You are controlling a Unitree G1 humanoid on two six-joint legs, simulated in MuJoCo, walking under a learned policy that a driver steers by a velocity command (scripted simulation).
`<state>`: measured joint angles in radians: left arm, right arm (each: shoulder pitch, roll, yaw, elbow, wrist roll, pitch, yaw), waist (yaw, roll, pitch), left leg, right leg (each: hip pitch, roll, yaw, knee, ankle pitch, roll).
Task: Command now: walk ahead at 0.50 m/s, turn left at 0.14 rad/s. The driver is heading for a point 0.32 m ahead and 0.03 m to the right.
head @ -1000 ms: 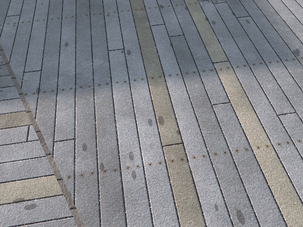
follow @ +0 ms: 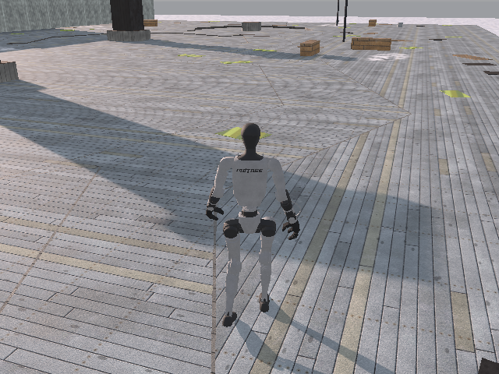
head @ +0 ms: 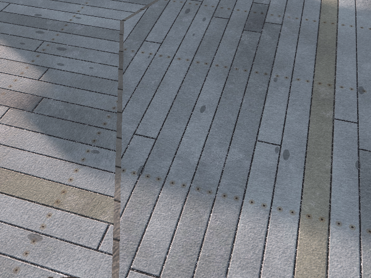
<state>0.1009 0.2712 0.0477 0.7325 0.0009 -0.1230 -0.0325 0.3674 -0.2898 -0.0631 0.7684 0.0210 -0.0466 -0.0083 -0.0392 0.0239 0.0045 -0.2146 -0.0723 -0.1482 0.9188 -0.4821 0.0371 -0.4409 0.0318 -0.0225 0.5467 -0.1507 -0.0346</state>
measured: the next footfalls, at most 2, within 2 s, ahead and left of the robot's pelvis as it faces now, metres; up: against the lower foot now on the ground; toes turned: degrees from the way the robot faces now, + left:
left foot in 0.40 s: +0.38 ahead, +0.12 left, +0.00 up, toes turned +0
right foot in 0.68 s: +0.31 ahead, -0.14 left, +0.00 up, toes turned +0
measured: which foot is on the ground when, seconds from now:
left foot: up 0.00-0.38, down 0.40-1.00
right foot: down 0.00-0.42, up 0.44-0.66, down 0.68-1.00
